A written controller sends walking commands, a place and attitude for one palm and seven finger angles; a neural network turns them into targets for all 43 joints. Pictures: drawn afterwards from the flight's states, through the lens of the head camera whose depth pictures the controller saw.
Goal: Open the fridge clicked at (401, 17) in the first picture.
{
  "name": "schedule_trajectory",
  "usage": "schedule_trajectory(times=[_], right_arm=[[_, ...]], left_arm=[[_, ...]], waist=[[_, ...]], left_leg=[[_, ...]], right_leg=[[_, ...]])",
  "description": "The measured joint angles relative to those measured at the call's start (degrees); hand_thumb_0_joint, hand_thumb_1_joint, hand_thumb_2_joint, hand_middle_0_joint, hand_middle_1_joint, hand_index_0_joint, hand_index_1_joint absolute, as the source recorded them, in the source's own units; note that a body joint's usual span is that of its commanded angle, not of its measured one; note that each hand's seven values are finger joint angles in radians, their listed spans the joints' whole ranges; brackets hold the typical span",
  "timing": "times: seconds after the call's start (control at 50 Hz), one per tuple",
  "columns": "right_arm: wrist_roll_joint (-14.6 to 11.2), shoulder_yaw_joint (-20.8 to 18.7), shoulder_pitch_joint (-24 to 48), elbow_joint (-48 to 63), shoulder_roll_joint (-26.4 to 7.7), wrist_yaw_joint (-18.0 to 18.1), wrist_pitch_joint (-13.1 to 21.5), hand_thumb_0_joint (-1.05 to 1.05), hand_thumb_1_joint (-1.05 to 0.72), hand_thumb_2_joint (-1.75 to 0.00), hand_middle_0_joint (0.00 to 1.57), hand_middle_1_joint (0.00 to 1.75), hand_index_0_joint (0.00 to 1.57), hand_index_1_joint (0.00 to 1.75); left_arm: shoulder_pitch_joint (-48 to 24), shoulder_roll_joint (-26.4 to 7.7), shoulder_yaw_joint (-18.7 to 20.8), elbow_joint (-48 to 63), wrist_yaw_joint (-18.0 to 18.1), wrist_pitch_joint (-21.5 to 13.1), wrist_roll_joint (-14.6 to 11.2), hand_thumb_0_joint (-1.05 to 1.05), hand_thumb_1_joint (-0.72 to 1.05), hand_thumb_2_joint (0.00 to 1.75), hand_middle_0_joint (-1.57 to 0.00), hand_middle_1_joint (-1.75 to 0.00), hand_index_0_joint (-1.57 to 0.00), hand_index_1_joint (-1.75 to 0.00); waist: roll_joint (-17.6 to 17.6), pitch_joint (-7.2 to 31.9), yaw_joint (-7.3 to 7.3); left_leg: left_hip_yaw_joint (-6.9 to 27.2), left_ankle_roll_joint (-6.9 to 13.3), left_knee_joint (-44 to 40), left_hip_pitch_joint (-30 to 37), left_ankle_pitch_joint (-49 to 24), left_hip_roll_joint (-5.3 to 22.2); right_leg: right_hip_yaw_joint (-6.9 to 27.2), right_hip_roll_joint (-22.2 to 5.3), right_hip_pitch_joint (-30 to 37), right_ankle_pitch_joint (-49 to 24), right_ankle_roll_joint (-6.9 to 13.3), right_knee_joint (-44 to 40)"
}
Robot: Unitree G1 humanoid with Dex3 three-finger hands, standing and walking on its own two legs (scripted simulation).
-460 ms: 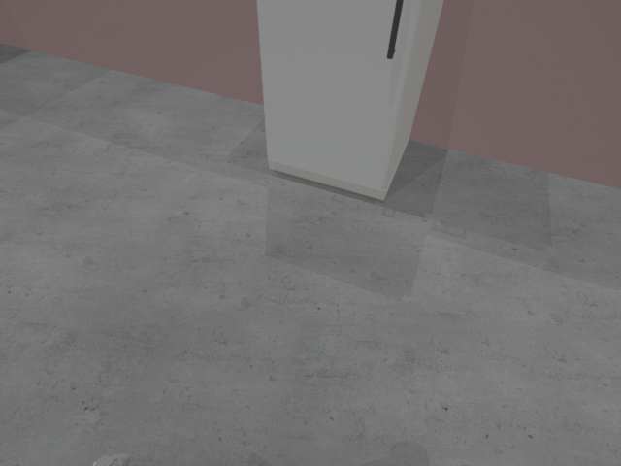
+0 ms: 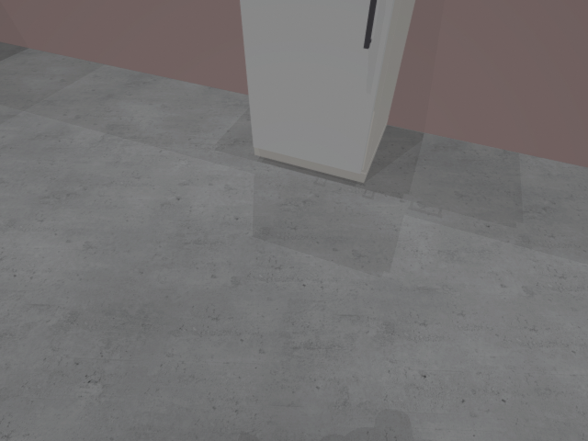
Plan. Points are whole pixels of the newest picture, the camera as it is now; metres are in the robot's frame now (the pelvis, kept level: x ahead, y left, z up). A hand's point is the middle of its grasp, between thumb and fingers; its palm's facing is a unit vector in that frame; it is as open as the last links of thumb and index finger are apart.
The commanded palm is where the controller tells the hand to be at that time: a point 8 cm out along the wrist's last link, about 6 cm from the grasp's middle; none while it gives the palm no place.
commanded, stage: stand and wait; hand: right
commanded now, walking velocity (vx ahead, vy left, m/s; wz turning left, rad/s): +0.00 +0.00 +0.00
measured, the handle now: out of the picture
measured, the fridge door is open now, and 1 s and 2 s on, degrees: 0 0 0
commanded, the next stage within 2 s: look at it before walking up in 0.36 s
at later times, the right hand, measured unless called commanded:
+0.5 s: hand out of the picture +0.08 -0.25 -0.15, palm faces -0.02 +0.94 -0.33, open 7.4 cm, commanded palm none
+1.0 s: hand out of the picture +0.08 -0.24 -0.15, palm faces -0.02 +0.94 -0.33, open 7.4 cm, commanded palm none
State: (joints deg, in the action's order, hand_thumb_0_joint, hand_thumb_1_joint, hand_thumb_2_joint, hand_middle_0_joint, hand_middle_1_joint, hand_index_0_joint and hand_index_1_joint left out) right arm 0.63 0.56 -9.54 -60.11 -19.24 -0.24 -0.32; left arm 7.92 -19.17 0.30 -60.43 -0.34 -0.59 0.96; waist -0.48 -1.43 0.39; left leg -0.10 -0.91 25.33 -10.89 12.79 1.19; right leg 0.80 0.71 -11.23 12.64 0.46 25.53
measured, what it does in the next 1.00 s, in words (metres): stands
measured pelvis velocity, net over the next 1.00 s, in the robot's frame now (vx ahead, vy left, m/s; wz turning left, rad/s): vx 0.01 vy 0.00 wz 0.00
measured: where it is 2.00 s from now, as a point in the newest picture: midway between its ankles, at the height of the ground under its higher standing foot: outside the picture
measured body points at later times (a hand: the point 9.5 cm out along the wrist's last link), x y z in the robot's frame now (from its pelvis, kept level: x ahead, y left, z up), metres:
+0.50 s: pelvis +0.00 +0.00 +0.00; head +0.00 +0.00 +0.45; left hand +0.08 +0.30 -0.13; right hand +0.08 -0.30 -0.13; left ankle +0.01 +0.13 -0.74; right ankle +0.01 -0.11 -0.74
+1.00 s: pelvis +0.01 +0.00 +0.00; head +0.01 +0.00 +0.45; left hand +0.09 +0.30 -0.13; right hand +0.08 -0.29 -0.13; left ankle +0.01 +0.13 -0.74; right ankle +0.01 -0.11 -0.74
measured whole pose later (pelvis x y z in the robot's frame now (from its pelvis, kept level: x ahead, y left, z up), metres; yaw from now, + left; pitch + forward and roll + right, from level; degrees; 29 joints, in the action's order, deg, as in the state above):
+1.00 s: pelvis +0.01 +0.00 +0.00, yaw +0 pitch -2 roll +0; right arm 0.6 0.5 -8.3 -62.4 -19.5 0.0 0.2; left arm 6.5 -19.5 0.0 -63.7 -0.3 -0.9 0.6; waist -0.3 -1.6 0.4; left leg 0.0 -0.7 21.4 -7.9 11.6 0.9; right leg 0.7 0.4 -7.9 11.4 0.1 21.2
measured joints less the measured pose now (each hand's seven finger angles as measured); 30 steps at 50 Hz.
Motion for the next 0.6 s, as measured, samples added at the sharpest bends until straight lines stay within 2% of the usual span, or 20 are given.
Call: schedule_trajectory(times=[0.6], right_arm=[[0.0,0.0,1.8,-1.7,-0.2,0.1,0.5,0.0,-0.9,-0.9,0.2,0.3,0.21,0.29]], left_arm=[[-1.1,-0.1,-0.2,-2.8,-0.1,-0.4,-0.3,0.0,0.91,0.9,-0.21,-0.3,-0.2,-0.3]], waist=[[0.2,0.1,-0.13]], left_leg=[[0.1,0.0,-2.6,1.6,-0.9,0.1]], right_leg=[[-0.1,0.0,1.9,-1.1,-0.1,-3.0]])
